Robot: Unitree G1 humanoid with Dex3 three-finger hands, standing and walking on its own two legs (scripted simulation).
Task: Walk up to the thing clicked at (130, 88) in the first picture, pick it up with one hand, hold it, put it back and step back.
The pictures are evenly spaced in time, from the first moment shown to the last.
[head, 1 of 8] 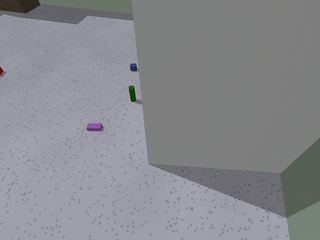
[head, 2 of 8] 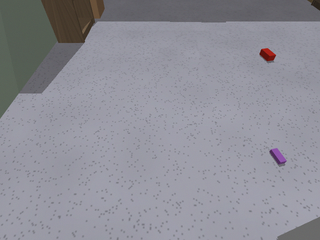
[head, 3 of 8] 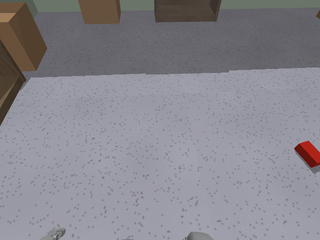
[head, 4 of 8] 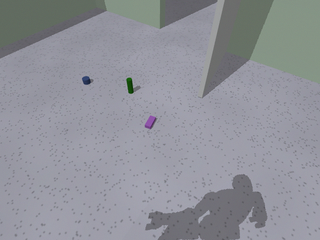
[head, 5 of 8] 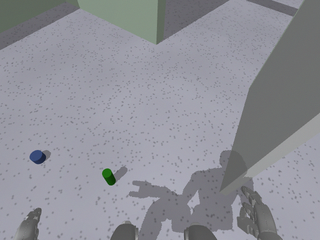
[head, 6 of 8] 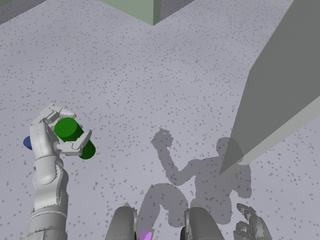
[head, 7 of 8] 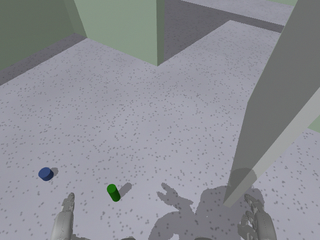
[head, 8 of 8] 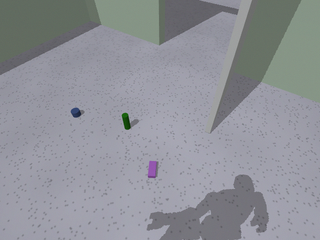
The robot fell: no
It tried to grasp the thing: yes
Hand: left
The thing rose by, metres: 0.66
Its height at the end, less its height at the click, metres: +0.00
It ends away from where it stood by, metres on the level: 0.01
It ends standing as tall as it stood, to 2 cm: yes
